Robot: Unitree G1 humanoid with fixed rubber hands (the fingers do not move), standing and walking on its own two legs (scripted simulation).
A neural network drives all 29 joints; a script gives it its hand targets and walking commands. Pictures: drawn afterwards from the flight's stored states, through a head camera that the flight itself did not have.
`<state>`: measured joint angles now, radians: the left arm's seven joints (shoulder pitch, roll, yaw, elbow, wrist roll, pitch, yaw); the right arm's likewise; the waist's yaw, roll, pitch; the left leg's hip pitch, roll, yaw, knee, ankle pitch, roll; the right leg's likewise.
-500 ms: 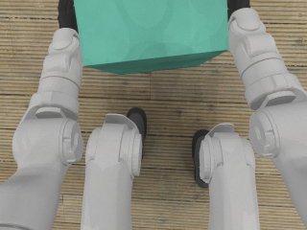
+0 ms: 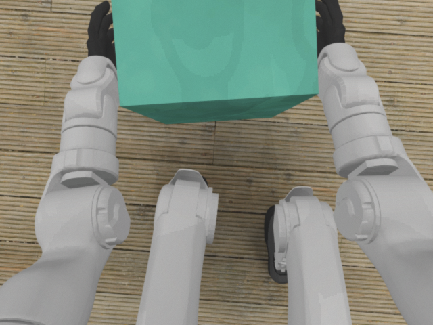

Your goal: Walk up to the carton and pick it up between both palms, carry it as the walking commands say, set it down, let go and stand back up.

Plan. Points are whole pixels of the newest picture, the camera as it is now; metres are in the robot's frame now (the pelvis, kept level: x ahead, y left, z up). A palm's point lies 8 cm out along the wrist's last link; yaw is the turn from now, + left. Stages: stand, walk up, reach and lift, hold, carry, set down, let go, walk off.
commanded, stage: reach and lift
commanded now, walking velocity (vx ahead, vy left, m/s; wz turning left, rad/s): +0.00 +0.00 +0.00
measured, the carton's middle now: (216, 72) +0.50 +0.11 -0.18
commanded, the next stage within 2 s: none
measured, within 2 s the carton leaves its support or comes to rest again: neither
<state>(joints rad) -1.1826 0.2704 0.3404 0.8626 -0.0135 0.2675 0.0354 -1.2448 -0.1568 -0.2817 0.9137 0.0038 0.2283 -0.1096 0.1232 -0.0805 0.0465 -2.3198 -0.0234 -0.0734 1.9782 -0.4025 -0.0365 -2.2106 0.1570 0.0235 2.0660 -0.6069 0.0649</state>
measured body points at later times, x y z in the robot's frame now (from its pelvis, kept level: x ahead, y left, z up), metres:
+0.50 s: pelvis +0.01 +0.00 +0.04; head +0.31 +0.05 +0.37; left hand +0.48 +0.28 -0.07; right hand +0.55 -0.05 -0.07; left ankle +0.14 +0.13 -0.37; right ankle +0.10 -0.12 -0.37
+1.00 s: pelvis +0.02 +0.00 +0.11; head +0.28 +0.05 +0.47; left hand +0.46 +0.28 +0.02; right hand +0.54 -0.06 +0.02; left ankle +0.14 +0.13 -0.37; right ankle +0.10 -0.12 -0.37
